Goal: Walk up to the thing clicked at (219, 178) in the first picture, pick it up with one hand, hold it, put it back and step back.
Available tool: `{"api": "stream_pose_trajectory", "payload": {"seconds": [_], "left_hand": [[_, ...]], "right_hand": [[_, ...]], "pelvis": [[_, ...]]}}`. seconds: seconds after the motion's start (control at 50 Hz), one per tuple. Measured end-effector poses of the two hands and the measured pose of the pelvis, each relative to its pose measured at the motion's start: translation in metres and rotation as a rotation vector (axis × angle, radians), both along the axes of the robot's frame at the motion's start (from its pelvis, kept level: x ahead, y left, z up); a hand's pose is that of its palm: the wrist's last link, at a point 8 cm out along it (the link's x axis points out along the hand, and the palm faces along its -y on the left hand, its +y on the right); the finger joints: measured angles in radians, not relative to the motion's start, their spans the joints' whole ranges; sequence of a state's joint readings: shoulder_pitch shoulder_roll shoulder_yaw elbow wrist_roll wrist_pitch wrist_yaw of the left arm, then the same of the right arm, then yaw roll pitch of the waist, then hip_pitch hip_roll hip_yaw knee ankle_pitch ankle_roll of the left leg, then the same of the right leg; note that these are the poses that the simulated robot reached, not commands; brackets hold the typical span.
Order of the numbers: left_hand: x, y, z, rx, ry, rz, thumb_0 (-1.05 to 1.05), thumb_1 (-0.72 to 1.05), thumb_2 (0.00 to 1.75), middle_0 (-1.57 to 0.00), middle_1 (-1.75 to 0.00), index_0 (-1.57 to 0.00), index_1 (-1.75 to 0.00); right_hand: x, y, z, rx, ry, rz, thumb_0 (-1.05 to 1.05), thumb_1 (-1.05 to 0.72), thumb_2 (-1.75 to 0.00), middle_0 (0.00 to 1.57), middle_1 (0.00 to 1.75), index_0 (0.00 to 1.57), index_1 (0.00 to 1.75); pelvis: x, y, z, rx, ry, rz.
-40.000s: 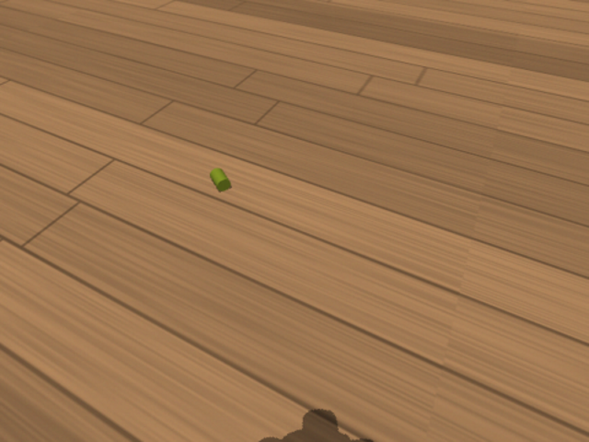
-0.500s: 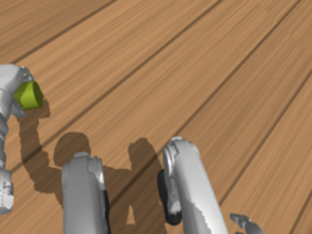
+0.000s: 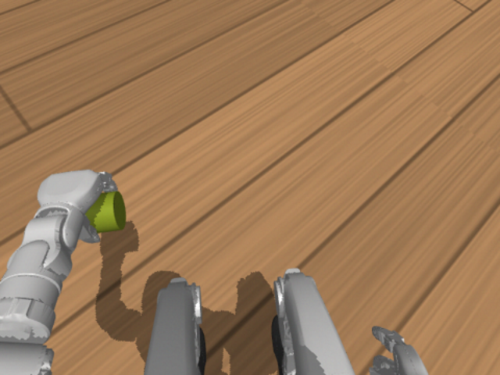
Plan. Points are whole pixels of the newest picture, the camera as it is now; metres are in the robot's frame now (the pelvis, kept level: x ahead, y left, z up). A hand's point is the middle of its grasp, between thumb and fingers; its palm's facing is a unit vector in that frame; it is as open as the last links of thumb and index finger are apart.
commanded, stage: lift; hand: left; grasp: from above
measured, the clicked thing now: (90, 214) +0.41 +0.27 -0.11
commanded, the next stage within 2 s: hold in 0.78 s
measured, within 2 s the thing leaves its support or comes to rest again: neither
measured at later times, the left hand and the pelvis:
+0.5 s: hand (64, 203) +0.36 +0.22 +0.07, palm faces -0.44 -0.07 -0.89, open 9.7 cm; pelvis +0.03 -0.01 +0.15, yaw +2 degrees
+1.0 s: hand (39, 161) +0.38 +0.22 +0.14, palm faces -0.45 -0.08 -0.89, open 9.7 cm; pelvis +0.07 +0.00 +0.21, yaw +1 degrees
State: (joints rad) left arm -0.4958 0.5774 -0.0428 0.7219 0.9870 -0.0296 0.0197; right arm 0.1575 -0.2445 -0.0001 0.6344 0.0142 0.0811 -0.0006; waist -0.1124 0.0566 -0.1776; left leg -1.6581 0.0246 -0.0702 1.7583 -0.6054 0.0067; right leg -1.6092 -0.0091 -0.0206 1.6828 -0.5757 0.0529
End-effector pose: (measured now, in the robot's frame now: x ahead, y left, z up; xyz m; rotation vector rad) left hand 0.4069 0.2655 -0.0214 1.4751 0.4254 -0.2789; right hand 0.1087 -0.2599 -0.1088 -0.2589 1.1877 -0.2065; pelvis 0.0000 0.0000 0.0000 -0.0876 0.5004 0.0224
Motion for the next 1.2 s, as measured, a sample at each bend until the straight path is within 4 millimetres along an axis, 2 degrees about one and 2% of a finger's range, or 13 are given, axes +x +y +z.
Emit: {"api": "stream_pose_trajectory", "payload": {"seconds": [0.12, 0.22, 0.38, 0.56, 0.68, 0.82, 1.2], "left_hand": [[-0.019, -0.008, 0.053, -0.005, 0.017, 0.015, 0.0, 0.11, 0.28, -0.75, -0.4, -0.77, -0.37], [-0.034, -0.016, 0.089, -0.012, 0.04, 0.012, 0.0, 0.11, 0.29, -0.75, -0.4, -0.77, -0.37], [-0.046, -0.029, 0.126, -0.009, 0.033, 0.0, 0.0, 0.11, 0.27, -0.75, -0.4, -0.77, -0.37], [-0.038, -0.043, 0.164, 0.013, 0.003, 0.013, 0.0, 0.1, 0.28, -0.76, -0.41, -0.77, -0.38], [-0.03, -0.045, 0.185, 0.009, 0.0, 0.04, 0.0, 0.1, 0.28, -0.76, -0.4, -0.78, -0.37], [-0.029, -0.044, 0.199, 0.004, 0.031, 0.038, 0.0, 0.11, 0.27, -0.77, -0.38, -0.78, -0.35], [-0.013, -0.039, 0.235, 0.013, 0.036, 0.006, 0.0, 0.12, 0.24, -0.78, -0.35, -0.8, -0.32]], "right_hand": [[0.002, -0.001, 0.043, 0.015, -0.038, -0.024, 0.01, -0.9, -0.89, 0.2, 0.3, 0.2, 0.29], [0.004, -0.004, 0.08, 0.01, -0.074, -0.037, 0.01, -0.9, -0.89, 0.2, 0.3, 0.2, 0.29], [0.01, -0.014, 0.125, -0.005, -0.117, -0.042, 0.01, -0.9, -0.9, 0.2, 0.3, 0.2, 0.29], [0.019, -0.017, 0.159, 0.004, -0.129, -0.049, 0.01, -0.9, -0.9, 0.2, 0.3, 0.2, 0.29], [0.025, -0.016, 0.178, 0.013, -0.134, -0.056, 0.01, -0.9, -0.9, 0.2, 0.3, 0.2, 0.29], [0.036, -0.012, 0.193, 0.02, -0.143, -0.06, 0.01, -0.9, -0.89, 0.2, 0.3, 0.2, 0.29], [0.076, 0.0, 0.215, 0.054, -0.191, -0.043, 0.01, -0.9, -0.89, 0.2, 0.3, 0.2, 0.29]], "pelvis": [[0.007, -0.003, 0.046, 0.019, -0.068, 0.0], [0.014, -0.007, 0.082, 0.034, -0.127, 0.002], [0.025, -0.011, 0.125, 0.047, -0.197, 0.007], [0.039, -0.013, 0.162, 0.061, -0.262, 0.004], [0.048, -0.012, 0.18, 0.066, -0.294, 0.0], [0.058, -0.009, 0.196, 0.07, -0.322, -0.005], [0.082, -0.002, 0.218, 0.077, -0.374, -0.012]]}}
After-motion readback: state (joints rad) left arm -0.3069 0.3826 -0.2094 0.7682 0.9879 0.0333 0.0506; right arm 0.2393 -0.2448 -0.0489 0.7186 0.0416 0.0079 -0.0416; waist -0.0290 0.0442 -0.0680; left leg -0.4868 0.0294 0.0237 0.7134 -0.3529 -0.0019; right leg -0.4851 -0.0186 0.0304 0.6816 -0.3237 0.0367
